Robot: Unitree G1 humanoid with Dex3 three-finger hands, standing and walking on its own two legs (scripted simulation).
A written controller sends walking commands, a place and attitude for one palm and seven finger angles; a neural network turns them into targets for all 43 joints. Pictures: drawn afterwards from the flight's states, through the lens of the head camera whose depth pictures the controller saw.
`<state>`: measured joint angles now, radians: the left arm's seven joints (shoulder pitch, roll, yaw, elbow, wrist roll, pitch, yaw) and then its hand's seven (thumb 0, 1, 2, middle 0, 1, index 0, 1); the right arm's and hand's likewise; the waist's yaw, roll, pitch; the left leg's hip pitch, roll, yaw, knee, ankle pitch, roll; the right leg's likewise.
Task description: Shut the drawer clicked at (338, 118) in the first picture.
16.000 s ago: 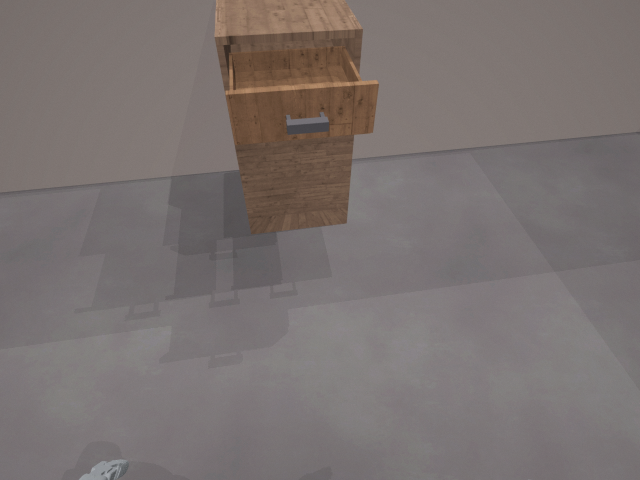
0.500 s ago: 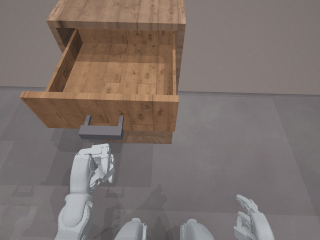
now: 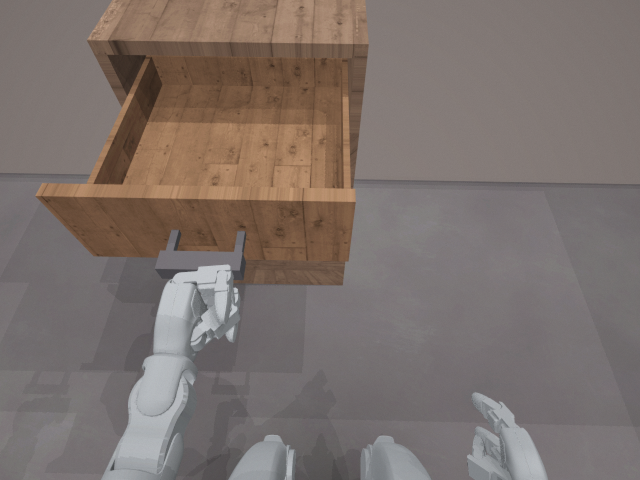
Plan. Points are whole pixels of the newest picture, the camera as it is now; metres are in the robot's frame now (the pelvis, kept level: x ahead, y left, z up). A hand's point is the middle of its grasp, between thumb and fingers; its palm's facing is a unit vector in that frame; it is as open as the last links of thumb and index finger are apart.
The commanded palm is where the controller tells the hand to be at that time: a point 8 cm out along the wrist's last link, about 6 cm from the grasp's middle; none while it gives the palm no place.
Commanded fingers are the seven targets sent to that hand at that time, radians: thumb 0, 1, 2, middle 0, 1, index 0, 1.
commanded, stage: push the drawer shut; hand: left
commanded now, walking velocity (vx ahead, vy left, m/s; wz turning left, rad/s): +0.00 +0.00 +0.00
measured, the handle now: (205, 251) +0.39 +0.16 +0.04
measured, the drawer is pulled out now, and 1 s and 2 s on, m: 0.28 0.15 0.03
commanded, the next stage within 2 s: none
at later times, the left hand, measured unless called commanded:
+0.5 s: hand (238, 271) +0.36 +0.12 +0.04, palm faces -0.01 -1.00 -0.04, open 3.1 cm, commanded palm +0.35 +0.17 +0.04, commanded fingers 0.00 0.90 0.90 -1.40 -1.60 -1.40 -1.60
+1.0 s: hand (248, 220) +0.44 +0.11 +0.04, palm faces +0.02 -1.00 -0.04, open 3.1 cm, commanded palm +0.42 +0.16 +0.04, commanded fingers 0.00 0.90 0.90 -1.40 -1.60 -1.40 -1.60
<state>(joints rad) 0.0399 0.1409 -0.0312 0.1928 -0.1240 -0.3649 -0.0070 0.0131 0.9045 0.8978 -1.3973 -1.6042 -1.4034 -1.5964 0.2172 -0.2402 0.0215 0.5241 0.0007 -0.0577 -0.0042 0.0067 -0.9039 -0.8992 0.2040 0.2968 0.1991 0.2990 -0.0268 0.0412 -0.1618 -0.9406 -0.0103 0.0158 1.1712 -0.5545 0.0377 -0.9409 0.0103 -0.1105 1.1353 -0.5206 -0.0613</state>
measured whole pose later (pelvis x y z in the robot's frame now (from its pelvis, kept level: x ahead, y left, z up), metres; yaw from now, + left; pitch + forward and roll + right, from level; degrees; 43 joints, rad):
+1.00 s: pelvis -0.01 +0.01 +0.00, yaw -2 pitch +22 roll -1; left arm -0.59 0.21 0.18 0.85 -0.08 -0.47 0.04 0.00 0.85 0.90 -1.40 -1.60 -1.40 -1.60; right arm 0.30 -0.25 0.01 0.63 -0.02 -0.01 0.02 0.00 -0.90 -0.90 0.20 0.30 0.20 0.30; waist -0.11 0.04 -0.15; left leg -1.03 0.00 0.04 1.16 -0.52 0.05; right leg -1.03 0.02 -0.08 1.12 -0.47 -0.05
